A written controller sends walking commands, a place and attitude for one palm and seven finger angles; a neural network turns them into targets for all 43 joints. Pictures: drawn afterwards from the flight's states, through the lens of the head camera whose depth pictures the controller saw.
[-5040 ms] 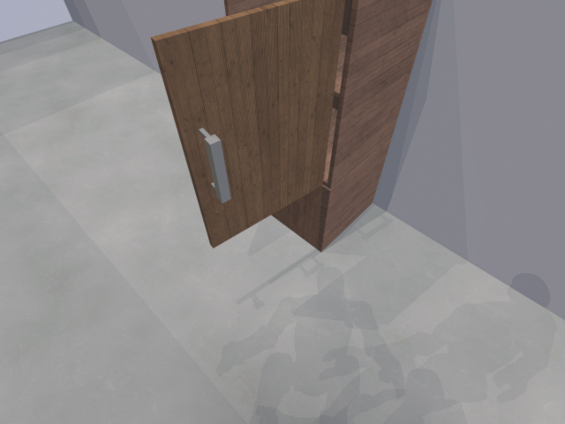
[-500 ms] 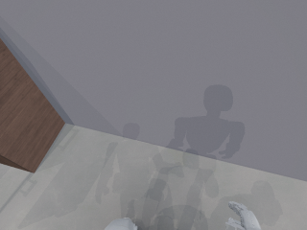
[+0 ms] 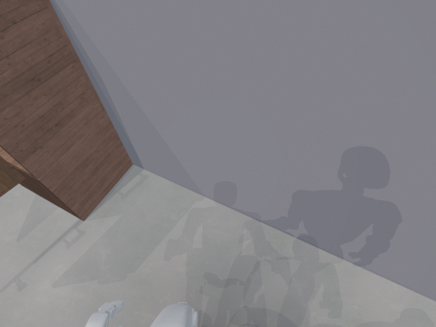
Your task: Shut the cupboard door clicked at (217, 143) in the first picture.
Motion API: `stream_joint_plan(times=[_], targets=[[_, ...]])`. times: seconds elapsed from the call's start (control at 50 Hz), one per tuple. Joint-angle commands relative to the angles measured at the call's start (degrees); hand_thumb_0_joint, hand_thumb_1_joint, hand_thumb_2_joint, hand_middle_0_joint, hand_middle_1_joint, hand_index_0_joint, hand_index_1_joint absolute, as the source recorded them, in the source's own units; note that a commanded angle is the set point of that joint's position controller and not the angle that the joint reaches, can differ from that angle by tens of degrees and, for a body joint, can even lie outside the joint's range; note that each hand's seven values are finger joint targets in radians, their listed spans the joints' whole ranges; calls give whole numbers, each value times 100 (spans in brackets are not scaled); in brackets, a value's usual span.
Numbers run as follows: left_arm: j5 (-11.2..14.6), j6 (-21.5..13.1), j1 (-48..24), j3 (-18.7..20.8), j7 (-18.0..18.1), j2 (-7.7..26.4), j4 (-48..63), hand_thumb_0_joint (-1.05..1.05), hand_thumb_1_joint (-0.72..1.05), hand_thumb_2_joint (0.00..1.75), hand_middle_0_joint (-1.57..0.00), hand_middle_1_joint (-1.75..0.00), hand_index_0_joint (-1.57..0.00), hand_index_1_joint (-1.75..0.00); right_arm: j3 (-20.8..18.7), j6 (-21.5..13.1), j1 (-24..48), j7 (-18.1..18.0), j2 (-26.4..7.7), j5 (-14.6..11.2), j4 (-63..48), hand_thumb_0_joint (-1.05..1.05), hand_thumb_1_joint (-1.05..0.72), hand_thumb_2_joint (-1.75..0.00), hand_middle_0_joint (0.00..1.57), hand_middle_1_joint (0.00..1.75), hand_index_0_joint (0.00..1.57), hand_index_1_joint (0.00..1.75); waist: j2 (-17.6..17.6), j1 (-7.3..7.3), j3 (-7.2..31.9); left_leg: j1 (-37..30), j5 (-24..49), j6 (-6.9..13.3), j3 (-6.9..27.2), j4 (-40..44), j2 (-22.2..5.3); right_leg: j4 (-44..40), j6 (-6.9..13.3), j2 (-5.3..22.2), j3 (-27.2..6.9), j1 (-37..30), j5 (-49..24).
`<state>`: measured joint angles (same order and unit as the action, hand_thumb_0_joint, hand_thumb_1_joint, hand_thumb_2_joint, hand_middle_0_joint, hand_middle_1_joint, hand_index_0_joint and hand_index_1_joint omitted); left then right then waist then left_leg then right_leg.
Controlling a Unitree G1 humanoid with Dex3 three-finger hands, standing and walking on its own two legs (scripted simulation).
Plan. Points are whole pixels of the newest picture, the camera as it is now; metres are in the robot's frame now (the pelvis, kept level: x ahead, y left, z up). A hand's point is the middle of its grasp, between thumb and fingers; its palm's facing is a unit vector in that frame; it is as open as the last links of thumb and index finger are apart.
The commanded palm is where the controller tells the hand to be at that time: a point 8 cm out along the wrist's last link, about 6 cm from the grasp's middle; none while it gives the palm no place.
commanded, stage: turn to face it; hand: left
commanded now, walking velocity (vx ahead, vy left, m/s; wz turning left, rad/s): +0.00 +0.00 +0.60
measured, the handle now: out of the picture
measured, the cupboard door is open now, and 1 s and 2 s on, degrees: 81 81 81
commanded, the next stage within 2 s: take the last steps up to it in 1.34 s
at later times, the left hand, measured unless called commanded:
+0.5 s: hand out of the picture +0.01 +0.20 -0.15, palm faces +0.32 -0.89 -0.33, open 7.4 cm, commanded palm none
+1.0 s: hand out of the picture -0.07 +0.18 -0.17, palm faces +0.62 -0.74 -0.25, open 7.4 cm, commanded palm none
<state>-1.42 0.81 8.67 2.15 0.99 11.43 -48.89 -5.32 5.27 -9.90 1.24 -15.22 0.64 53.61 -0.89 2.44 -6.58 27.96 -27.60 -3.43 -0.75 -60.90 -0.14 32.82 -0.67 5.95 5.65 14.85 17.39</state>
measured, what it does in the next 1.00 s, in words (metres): steps on the spot, turning left: left foot, then right foot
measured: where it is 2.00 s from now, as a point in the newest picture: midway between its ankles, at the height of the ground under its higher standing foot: outside the picture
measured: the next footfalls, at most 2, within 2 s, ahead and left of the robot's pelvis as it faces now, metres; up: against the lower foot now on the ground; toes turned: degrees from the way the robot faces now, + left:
left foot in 0.16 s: +0.04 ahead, +0.14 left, +0.00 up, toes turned +11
right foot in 0.44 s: +0.07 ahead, -0.13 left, +0.00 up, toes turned +14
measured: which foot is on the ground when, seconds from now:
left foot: up 0.00-0.14, down 0.16-0.44, up 0.46-0.80, down 0.82-1.00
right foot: down 0.00-0.16, up 0.18-0.42, down 0.44-0.82, up 0.84-1.00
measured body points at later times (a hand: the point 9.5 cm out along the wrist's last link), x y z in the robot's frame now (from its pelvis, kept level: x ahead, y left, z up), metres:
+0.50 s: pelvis +0.00 -0.04 -0.01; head +0.06 -0.05 +0.44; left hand -0.01 +0.25 -0.13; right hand +0.16 -0.26 -0.16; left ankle -0.02 +0.11 -0.71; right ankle +0.03 -0.14 -0.74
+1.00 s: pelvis +0.00 -0.04 +0.00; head +0.04 +0.00 +0.44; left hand -0.10 +0.21 -0.15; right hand +0.25 -0.17 -0.13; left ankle -0.06 +0.07 -0.73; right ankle +0.07 -0.16 -0.67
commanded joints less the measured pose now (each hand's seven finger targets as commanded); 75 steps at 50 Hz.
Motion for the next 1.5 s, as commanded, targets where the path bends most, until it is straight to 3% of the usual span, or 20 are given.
stream_joint_plan(times=[0.0, 0.1, 0.14, 0.22, 0.38, 0.42, 0.44, 0.5, 0.68, 0.76, 0.8, 0.82, 0.9, 1.08, 1.1, 1.14, 1.24, 1.42, 1.46, 1.48], targets=[[-34, -115, 309, 370, 95, 1281, 259, 0, 90, 90, -20, -30, -20, -30, 81, -236, 391, 76, -97, -9, -629, 0, -90, -90, 20, 30, 20, 30, 1310, -394, 776, -191, 34, -41, -397, 1114, -106, -935, 700, 1386, -383, -857, -3009], [63, -40, 300, 431, 31, 1348, 195, 0, 90, 90, -20, -30, -20, -30, 34, -334, -228, 47, -409, 14, -512, 0, -90, -90, 20, 30, 20, 30, 675, -67, 1031, -1766, 1536, 142, -423, 3490, -94, 217, 175, 1320, 116, -302, -2171], [90, 45, -6, 236, -23, 730, 550, 0, 90, 90, -20, -30, -20, -30, -216, -352, -808, -22, -1453, 95, -477, 0, -90, -90, 20, 30, 20, 30, -1838, 287, 1085, -2666, 3949, 1418, 2554, 4178, -2362, 2390, -478, 142, 227, 1898, 2107], [37, 126, -264, 329, -35, 827, 339, 0, 90, 90, -20, -30, -20, -30, -97, -382, -148, -180, -1062, 115, -560, 0, -90, -90, 20, 30, 20, 30, -1311, -22, 691, -1365, 1965, 1253, 1841, 4376, -1536, 3252, -333, 58, -626, 1770, 924], [83, 17, 686, 305, -39, 748, 63, 0, 90, 90, -20, -30, -20, -30, -140, -301, 373, -148, -990, 77, -698, 0, -90, -90, 20, 30, 20, 30, -743, -406, 1045, -713, 1889, 952, 1620, 3641, -924, -145, -229, -497, -205, -505, 97], [-52, -88, 1006, 482, 44, 1565, 66, 0, 90, 90, -20, -30, -20, -30, -64, -285, 412, -87, -374, -8, -909, 0, -90, -90, 20, 30, 20, 30, 1700, -590, 895, 870, -75, 148, 334, 1572, 407, -1943, 540, 1603, -2547, -1401, 219], [-31, -88, 842, 446, 73, 1663, 164, 0, 90, 90, -20, -30, -20, -30, -98, -269, 496, -52, -577, 35, -943, 0, -90, -90, 20, 30, 20, 30, 1619, -578, 810, 622, -718, 147, 370, 87, 239, -2066, 1029, 2361, -2799, -609, -22], [18, -135, 160, 278, 89, 1013, 269, 0, 90, 90, -20, -30, -20, -30, -60, -175, 420, 23, -390, 52, -642, 0, -90, -90, 20, 30, 20, 30, 1242, -155, 474, 603, 191, 58, 347, -975, -93, -1450, 811, 1330, -1138, -345, -1760], [-22, -140, 945, 406, 87, 1320, -51, 0, 90, 90, -20, -30, -20, -30, 138, -243, 948, 62, -94, -18, -705, 0, -90, -90, 20, 30, 20, 30, 1230, -583, 849, -325, 101, 36, -478, 1795, -20, -790, 769, 1531, -299, -1432, -3768], [56, -106, 701, 443, 29, 1317, -64, 0, 90, 90, -20, -30, -20, -30, 88, -321, 309, 24, -341, 21, -560, 0, -90, -90, 20, 30, 20, 30, 870, -158, 1076, -1799, 1424, 235, -538, 3491, -6, 214, 250, 1384, 232, -726, -3284], [109, -52, 322, 278, -40, 757, 345, 0, 90, 90, -20, -30, -20, -30, -190, -367, -476, -49, -1428, 97, -450, 0, -90, -90, 20, 30, 20, 30, -1697, 315, 1301, -3328, 4987, 1521, 2370, 3945, -2341, 2489, -465, 214, 493, 1825, 1874], [39, 33, -15, 265, -1, 881, 515, 0, 90, 90, -20, -30, -20, -30, -185, -325, -705, -90, -1535, 78, -350, 0, -90, -90, 20, 30, 20, 30, -978, 343, 1210, -2961, 4790, 1879, 2382, 3880, -2591, 3030, -372, 186, -198, 2006, 2113], [51, 115, 71, 302, -31, 812, 151, 0, 90, 90, -20, -30, -20, -30, -25, -408, 115, -231, -958, 86, -554, 0, -90, -90, 20, 30, 20, 30, -906, -129, 1019, -2169, 4018, 1345, 1451, 3971, -1465, 3218, -406, 42, -564, 1699, 930], [78, 19, 548, 253, -51, 713, 2, 0, 90, 90, -20, -30, -20, -30, -57, -328, 337, -174, -896, 76, -558, 0, -90, -90, 20, 30, 20, 30, -825, -409, 968, -1006, 2770, 988, 1462, 3552, -930, -79, -285, -511, -139, -519, -51], [61, -46, 794, 301, -19, 912, -46, 0, 90, 90, -20, -30, -20, -30, -40, -332, 343, -157, -736, 29, -602, 0, -90, -90, 20, 30, 20, 30, -320, -531, 1068, -602, 2241, 728, 1279, 3090, -630, -916, -209, -211, -442, -1184, -495], [-46, -109, 930, 436, 43, 1725, -15, 0, 90, 90, -20, -30, -20, -30, 9, -316, 385, -99, -368, -10, -816, 0, -90, -90, 20, 30, 20, 30, 1639, -656, 972, 311, -900, 175, 259, 509, 325, -1707, 938, 2273, -2597, -1103, -1536], [-19, -148, 269, 273, 95, 999, 84, 0, 90, 90, -20, -30, -20, -30, 75, -202, 240, -38, -158, 5, -384, 0, -90, -90, 20, 30, 20, 30, 1320, -255, 679, 69, -8, 67, 155, -175, -49, -1248, 792, 1181, -863, -642, -2741], [73, -113, 585, 319, 65, 1074, -350, 0, 90, 90, -20, -30, -20, -30, 214, -392, -117, -97, -64, 3, -10, 0, -90, -90, 20, 30, 20, 30, 893, -181, 861, -1918, 1553, 197, -218, 3674, 17, -473, 390, 1001, -495, -452, -2340], [124, -39, 600, 236, -5, 562, -195, 0, 90, 90, -20, -30, -20, -30, 68, -444, -328, -131, -867, 123, -42, 0, -90, -90, 20, 30, 20, 30, -1391, -103, 920, -2542, 2302, 1020, 1800, 4232, -1662, 724, -205, 96, 170, 904, 773], [62, -6, 257, 203, -32, 566, -15, 0, 90, 90, -20, -30, -20, -30, 39, -367, -513, -156, -1075, 166, -37, 0, -90, -90, 20, 30, 20, 30, -1330, 79, 731, -1984, 1290, 1516, 2264, 4588, -2106, 1570, -171, -141, 52, 1109, 1861]])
